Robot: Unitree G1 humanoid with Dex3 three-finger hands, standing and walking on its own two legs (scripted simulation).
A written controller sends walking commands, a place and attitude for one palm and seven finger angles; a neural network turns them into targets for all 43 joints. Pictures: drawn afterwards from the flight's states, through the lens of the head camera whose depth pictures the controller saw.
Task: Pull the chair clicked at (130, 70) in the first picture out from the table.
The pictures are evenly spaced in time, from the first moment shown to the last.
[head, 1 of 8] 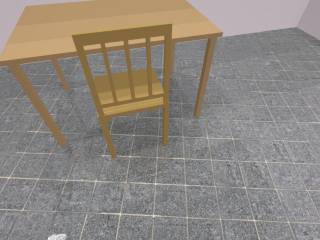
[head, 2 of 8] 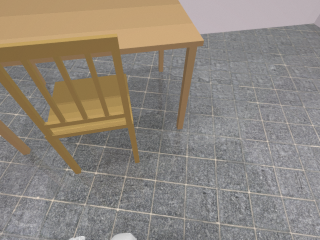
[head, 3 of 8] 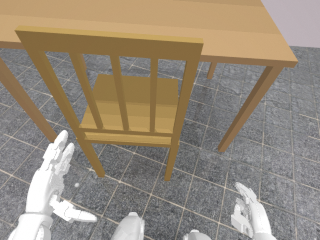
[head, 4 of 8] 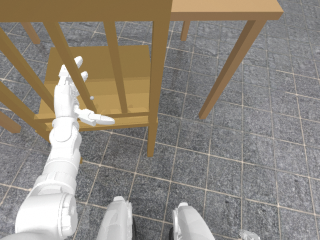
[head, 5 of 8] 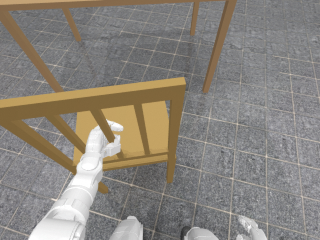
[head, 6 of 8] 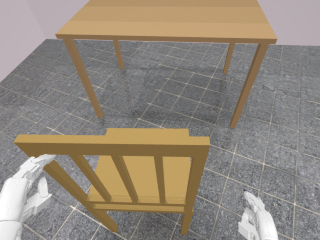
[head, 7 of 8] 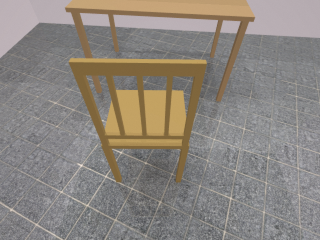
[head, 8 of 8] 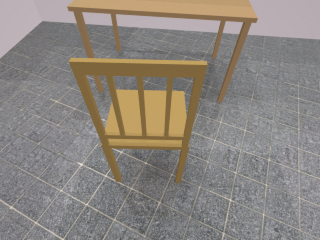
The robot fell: no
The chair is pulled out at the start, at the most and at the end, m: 0.00 0.60 0.60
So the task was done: yes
